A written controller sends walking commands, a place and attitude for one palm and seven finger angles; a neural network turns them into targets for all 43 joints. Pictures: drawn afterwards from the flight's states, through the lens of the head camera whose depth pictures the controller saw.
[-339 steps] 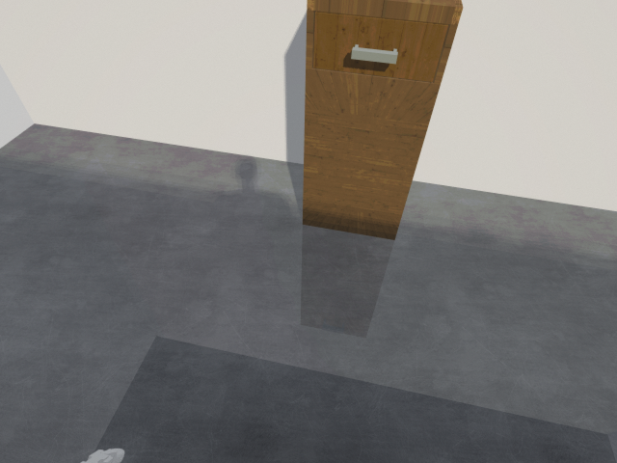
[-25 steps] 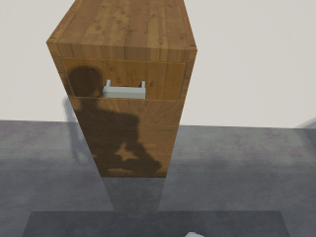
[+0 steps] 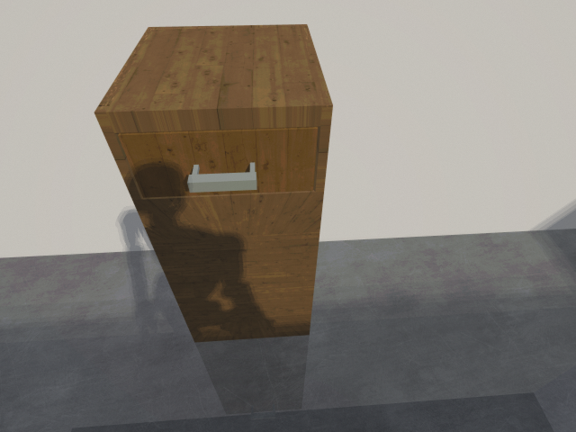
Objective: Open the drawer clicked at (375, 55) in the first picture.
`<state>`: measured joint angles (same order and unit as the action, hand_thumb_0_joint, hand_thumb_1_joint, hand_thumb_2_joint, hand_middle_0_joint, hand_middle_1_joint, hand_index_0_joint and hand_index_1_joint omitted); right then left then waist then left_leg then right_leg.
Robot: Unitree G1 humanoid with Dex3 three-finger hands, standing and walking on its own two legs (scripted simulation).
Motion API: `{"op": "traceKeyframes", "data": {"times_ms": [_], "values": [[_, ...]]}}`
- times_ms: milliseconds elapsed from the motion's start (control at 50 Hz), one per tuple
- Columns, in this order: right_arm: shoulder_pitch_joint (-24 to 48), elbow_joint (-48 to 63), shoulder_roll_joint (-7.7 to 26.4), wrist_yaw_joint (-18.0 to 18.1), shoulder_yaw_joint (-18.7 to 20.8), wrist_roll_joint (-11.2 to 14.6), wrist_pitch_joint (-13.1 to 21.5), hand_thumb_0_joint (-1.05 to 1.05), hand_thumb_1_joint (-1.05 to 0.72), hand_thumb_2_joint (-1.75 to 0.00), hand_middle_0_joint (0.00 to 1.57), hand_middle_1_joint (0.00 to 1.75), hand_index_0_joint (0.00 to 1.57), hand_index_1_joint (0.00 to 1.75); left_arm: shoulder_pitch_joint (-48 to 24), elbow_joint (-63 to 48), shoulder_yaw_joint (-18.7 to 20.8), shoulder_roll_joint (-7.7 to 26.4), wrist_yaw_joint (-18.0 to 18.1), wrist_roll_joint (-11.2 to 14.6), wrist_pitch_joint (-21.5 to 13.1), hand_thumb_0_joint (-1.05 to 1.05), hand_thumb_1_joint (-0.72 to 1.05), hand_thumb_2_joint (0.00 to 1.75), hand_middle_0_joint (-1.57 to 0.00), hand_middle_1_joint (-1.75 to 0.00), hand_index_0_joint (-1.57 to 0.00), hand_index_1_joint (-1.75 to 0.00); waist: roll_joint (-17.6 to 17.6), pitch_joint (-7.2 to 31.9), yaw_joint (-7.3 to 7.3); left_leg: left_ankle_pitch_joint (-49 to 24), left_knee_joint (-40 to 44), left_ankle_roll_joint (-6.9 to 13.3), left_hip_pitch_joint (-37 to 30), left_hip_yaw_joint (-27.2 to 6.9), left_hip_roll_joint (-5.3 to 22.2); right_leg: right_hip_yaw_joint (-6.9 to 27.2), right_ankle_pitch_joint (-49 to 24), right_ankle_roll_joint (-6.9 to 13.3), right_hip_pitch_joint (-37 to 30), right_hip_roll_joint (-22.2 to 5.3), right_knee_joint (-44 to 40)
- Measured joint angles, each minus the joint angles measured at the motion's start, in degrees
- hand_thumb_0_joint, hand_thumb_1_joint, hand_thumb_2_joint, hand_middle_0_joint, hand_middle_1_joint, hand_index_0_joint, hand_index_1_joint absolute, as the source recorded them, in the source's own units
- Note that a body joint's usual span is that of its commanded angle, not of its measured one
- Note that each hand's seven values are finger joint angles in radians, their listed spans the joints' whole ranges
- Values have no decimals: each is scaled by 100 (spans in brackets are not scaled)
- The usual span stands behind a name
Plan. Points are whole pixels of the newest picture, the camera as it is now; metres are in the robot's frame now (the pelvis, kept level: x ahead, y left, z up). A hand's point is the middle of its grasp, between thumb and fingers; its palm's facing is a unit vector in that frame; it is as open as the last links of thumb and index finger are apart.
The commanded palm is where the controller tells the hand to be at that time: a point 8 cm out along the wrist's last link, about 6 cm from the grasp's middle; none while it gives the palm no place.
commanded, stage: come to a stop and stand still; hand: left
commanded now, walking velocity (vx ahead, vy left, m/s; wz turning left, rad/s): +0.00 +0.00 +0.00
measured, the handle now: (223, 175) +0.57 +0.16 +0.03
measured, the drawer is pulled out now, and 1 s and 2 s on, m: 0.00 0.00 0.00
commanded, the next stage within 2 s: look again from close up in 0.32 s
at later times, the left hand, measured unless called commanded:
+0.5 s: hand out of the picture -0.04 +0.15 -0.18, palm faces +0.02 -0.99 -0.15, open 7.4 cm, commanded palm none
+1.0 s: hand out of the picture -0.01 +0.20 -0.18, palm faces +0.04 -0.98 -0.18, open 7.4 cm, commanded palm none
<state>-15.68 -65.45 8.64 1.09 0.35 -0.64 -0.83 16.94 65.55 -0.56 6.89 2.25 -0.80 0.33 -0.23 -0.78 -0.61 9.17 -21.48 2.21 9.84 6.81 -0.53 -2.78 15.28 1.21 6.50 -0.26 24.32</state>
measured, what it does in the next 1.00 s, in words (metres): stands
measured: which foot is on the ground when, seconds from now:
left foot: down 0.00-1.00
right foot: down 0.00-1.00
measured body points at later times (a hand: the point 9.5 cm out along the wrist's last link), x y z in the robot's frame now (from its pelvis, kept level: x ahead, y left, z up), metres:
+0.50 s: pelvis -0.01 +0.00 -0.01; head +0.00 +0.00 +0.44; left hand -0.04 +0.20 -0.17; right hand -0.04 -0.20 -0.17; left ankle +0.03 +0.09 -0.74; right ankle -0.02 -0.10 -0.74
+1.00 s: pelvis -0.01 +0.03 -0.01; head -0.02 +0.04 +0.44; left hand -0.01 +0.25 -0.17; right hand +0.03 -0.21 -0.15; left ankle +0.03 +0.09 -0.74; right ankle -0.02 -0.10 -0.74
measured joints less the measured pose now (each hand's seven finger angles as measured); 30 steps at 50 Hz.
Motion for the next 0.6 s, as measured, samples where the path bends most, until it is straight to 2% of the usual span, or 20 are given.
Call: {"op": "traceKeyframes", "data": {"times_ms": [220, 420, 500, 600], "values": [[-442, -232, -194, 25, -22, -37, -45, 1, -91, -90, 20, 30, 20, 30, 119, 10, 20, -91, -28, 13, -2, 0, 91, 89, -20, -30, -20, -30, 55, -63, -36, -124, -41, -33, 257, -68, 72, -71, -144, 53, 208, 72, -32], [-485, -231, -315, 51, -24, -26, 23, 1, -91, -90, 20, 30, 20, 30, 285, 95, 34, -137, -4, 18, -33, 0, 90, 89, -20, -29, -20, -30, 51, -32, -24, -83, -90, -21, 336, -70, 68, -69, -113, 47, 277, 66, -3], [-491, 225, -253, 1, -42, -95, 74, 1, -91, -90, 20, 30, 20, 30, 322, -185, -35, -51, -18, -57, -99, 0, 90, 89, -20, -30, -20, -30, 4, -58, -106, 114, -551, -9, 624, -194, 77, -198, 50, 57, 430, 56, 284], [-437, 541, -118, 43, -7, -108, 70, 1, -91, -90, 20, 30, 20, 30, 359, -436, 19, 39, 22, -54, -84, 0, 90, 89, -20, -30, -20, -30, -32, 195, -85, 439, -1017, 35, 747, -249, 79, -247, 292, 30, 447, 41, 566]]}}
